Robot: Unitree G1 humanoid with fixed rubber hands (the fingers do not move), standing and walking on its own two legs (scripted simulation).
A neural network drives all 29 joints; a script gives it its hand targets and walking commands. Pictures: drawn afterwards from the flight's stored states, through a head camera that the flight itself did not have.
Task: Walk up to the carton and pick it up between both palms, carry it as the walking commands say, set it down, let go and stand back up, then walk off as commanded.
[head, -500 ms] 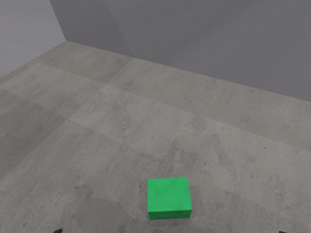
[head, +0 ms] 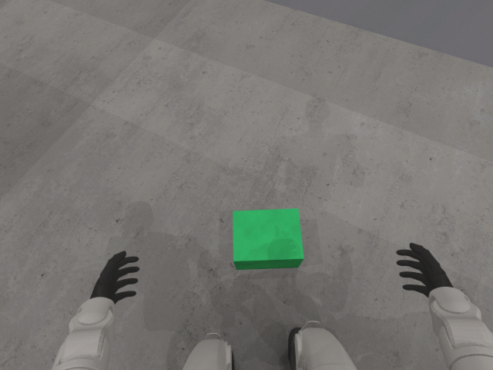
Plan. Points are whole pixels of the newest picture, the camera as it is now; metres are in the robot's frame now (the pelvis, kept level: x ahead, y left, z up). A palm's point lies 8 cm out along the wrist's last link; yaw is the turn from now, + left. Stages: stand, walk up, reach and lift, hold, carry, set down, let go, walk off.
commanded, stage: reach and lift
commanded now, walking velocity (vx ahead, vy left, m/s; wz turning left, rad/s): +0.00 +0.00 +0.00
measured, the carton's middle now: (266, 240) +0.48 -0.03 -0.65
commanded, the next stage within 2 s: none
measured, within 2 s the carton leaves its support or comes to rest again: neither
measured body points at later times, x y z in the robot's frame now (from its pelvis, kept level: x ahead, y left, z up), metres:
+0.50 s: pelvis -0.05 -0.01 -0.05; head +0.18 -0.02 +0.33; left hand +0.39 +0.22 -0.14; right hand +0.38 -0.27 -0.14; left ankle +0.00 +0.14 -0.70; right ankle +0.05 -0.12 -0.70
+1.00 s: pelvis -0.04 -0.01 -0.08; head +0.28 -0.02 +0.23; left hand +0.50 +0.19 -0.19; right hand +0.50 -0.24 -0.19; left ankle +0.00 +0.14 -0.70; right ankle +0.05 -0.12 -0.70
